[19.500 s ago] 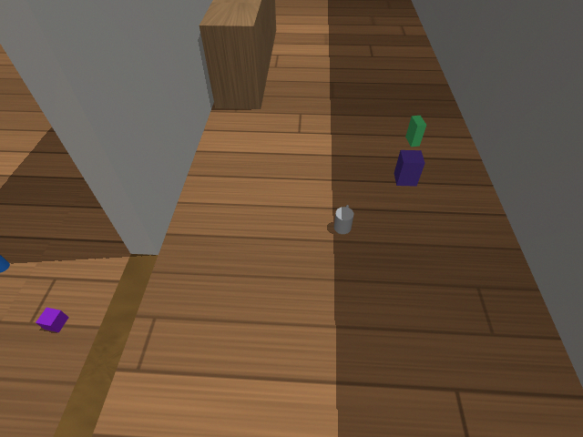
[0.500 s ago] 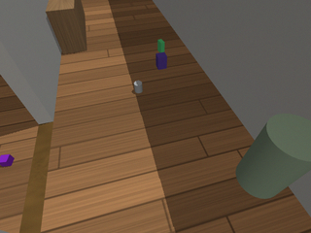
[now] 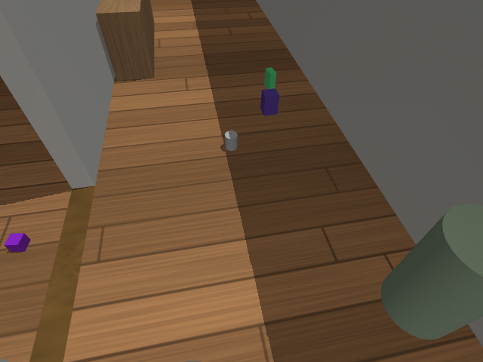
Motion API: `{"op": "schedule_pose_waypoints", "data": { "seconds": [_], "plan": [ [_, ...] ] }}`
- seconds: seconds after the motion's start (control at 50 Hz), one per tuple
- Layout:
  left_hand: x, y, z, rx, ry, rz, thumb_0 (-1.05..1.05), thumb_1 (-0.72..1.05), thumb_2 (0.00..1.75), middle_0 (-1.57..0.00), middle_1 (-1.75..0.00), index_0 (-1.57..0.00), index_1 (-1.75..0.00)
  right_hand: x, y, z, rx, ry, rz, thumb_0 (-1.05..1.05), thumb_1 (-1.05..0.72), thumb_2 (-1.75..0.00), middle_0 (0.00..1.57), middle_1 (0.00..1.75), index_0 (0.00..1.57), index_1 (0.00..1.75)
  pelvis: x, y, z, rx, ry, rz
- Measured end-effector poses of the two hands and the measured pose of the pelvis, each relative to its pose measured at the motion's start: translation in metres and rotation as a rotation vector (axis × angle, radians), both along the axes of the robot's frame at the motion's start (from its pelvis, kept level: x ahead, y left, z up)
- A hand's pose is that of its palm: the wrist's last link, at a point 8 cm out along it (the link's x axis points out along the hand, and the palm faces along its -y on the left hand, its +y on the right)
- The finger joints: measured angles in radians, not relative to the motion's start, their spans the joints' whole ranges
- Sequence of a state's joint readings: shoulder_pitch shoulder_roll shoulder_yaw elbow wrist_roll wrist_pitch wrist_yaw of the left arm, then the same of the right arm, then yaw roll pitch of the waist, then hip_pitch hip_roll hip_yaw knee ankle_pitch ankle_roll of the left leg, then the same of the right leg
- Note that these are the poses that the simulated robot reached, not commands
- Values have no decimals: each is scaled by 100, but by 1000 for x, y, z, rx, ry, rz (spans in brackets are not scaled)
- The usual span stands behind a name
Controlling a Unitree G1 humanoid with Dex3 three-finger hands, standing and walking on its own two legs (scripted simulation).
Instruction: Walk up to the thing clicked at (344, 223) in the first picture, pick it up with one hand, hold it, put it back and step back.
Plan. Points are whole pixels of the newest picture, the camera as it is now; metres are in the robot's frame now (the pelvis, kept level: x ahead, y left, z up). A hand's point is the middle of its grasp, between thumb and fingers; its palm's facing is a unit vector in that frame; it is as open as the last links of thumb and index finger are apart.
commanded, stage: walk up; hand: left
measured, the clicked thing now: (231, 139) +1.44 +0.14 -0.72
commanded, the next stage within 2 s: none
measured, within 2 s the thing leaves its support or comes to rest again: neither
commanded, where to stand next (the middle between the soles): +1.03 -0.08 m, yaw -3 degrees
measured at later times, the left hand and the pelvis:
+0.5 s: hand (139, 265) +0.32 +0.25 -0.13, palm faces -0.06 -0.91 -0.42, open 7.4 cm; pelvis +0.21 -0.03 -0.02, yaw -3 degrees
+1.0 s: hand (160, 207) +0.50 +0.25 -0.16, palm faces -0.12 -0.93 -0.34, open 7.4 cm; pelvis +0.44 -0.02 -0.01, yaw -4 degrees
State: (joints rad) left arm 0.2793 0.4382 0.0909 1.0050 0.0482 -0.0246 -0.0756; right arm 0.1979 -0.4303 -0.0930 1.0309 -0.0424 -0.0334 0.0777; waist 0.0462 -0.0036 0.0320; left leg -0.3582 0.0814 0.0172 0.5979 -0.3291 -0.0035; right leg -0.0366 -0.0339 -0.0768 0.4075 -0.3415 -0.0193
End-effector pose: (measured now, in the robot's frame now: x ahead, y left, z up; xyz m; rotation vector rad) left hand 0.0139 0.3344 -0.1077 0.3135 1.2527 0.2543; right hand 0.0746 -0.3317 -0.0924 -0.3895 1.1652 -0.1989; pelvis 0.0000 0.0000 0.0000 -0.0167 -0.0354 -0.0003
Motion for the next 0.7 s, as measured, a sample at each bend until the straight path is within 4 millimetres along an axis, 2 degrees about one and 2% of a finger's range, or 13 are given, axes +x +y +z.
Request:
{"op": "schedule_pose_waypoints", "data": {
  "seconds": [0.06, 0.12, 0.26, 0.38, 0.44, 0.5, 0.6, 0.7],
  "plan": [
    [15, 22, -16, 9, 40, -9, 1, 90, 90, -21, -30, -21, -30, 22, 7, -2, -36, -57, -12, 1, -90, -90, 20, 30, 20, 30, 21, 14, -14, 20, -9, -16],
    [45, 25, -19, 7, 55, -37, 1, 90, 90, -20, -30, -20, -30, 27, 15, 1, -33, -87, -51, 0, -90, -90, 20, 30, 20, 30, 41, 20, -13, 34, -12, -30],
    [142, 7, -2, -37, -36, -131, 1, 90, 90, -20, -30, -20, -30, 37, 23, 1, 9, -24, -94, 0, -90, -90, 21, 30, 20, 30, 91, 16, 0, 43, -15, -53],
    [228, -16, 14, -12, -83, -191, 1, 90, 90, -20, -30, -21, -30, 72, 5, -18, 49, 15, -122, 1, -90, -90, 21, 30, 21, 30, 148, -3, -4, 53, -8, -65],
    [271, -28, 14, 32, -139, -197, 1, 90, 90, -21, -30, -21, -30, 102, -13, -38, 57, 25, -123, 1, -90, -90, 21, 30, 21, 30, 180, -20, -17, 41, -9, -61],
    [299, -41, 18, 50, -203, -176, 1, 90, 90, -21, -30, -21, -30, 142, -21, -45, 62, 35, -104, 1, -90, -90, 21, 30, 20, 30, 206, -31, -19, 25, -18, -55],
    [320, -55, 27, 34, -181, -142, 1, 90, 90, -21, -30, -21, -30, 221, -24, -30, 84, -35, -52, 1, -90, -90, 20, 30, 20, 30, 249, -37, -5, 10, -13, -53],
    [338, -53, 20, 17, -118, -122, 1, 90, 90, -21, -30, -21, -30, 292, -24, -13, 74, -70, 4, 1, -90, -90, 20, 30, 20, 30, 295, -38, 0, 0, 2, -46]
  ]
}}
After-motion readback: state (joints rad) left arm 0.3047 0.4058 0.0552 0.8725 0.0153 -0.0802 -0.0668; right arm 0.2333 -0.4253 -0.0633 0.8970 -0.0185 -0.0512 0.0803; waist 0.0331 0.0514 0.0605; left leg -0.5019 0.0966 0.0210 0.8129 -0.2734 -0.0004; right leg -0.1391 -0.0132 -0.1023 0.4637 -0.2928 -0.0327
